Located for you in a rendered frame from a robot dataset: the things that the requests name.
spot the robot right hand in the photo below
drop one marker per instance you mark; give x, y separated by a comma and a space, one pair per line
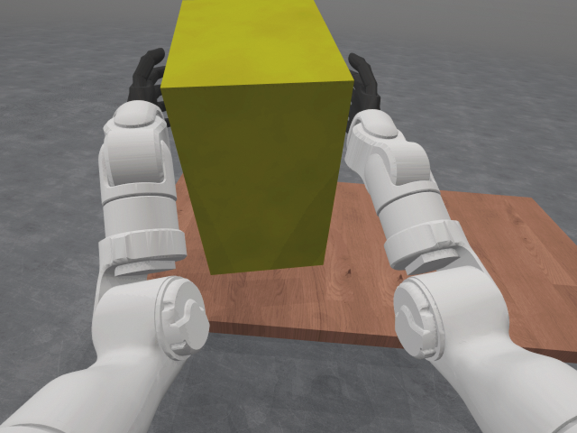
365, 96

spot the robot right upper arm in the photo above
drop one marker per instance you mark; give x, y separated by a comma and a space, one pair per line
457, 320

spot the right robot forearm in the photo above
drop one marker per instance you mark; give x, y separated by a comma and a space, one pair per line
421, 237

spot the left robot forearm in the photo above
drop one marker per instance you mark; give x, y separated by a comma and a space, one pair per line
139, 197

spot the robot left upper arm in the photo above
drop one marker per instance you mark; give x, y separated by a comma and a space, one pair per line
143, 333

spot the carton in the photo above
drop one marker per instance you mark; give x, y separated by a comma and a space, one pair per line
258, 97

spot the robot left hand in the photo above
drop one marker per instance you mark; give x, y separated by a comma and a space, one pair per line
144, 78

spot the table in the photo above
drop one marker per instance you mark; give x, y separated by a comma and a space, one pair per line
349, 299

